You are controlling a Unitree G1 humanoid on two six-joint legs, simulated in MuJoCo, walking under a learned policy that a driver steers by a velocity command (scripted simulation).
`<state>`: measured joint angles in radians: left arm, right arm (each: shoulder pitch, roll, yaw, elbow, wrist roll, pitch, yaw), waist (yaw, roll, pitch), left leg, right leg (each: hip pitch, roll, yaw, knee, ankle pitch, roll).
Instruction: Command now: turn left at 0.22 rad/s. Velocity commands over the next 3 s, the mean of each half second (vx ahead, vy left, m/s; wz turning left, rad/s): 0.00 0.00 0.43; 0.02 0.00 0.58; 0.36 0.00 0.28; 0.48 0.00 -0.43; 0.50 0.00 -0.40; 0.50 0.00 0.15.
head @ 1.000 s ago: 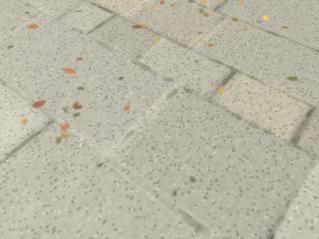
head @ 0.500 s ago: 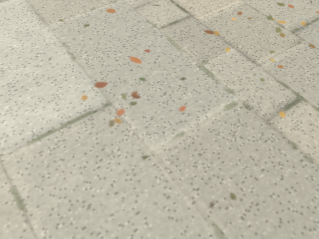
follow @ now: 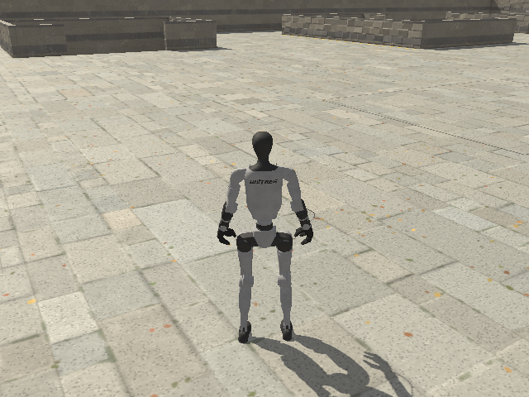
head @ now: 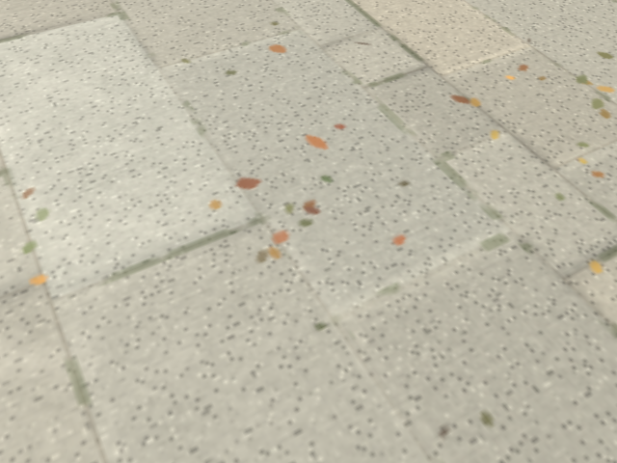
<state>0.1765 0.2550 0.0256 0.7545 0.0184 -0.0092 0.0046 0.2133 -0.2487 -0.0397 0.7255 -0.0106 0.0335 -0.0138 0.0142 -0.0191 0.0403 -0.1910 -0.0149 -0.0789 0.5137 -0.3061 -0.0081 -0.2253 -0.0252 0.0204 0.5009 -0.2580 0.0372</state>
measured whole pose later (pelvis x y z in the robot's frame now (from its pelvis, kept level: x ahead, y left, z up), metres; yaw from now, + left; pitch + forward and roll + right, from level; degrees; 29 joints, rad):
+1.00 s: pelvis -0.01 +0.01 +0.00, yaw +32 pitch +2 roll -1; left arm 0.15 0.29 0.07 0.69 0.00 -0.02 0.00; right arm 0.18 -0.32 -0.07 0.60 0.02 0.05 -0.03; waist -0.01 0.03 0.02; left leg -0.36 -0.12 -0.22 0.63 -0.34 0.04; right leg -0.28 0.04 0.05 0.52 -0.27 0.00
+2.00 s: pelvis +0.31 +0.28 -0.02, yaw +22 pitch +1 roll +1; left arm 0.11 0.30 0.06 0.60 -0.02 -0.04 -0.05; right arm 0.32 -0.29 -0.06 0.80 0.01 -0.07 -0.01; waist -0.03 -0.01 0.09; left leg -0.13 0.02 0.07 1.07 -0.51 -0.02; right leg -0.51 0.07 -0.05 0.66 -0.17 -0.13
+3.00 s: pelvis +0.83 +0.44 -0.01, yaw +18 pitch +2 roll +0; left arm 0.07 0.26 0.03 0.64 0.01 -0.10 -0.02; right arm 0.41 -0.30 -0.05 0.82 0.03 -0.05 -0.01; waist -0.07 0.03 0.03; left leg -0.28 -0.02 -0.10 1.01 -0.47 0.01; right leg -0.40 0.00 -0.01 0.53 -0.17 -0.02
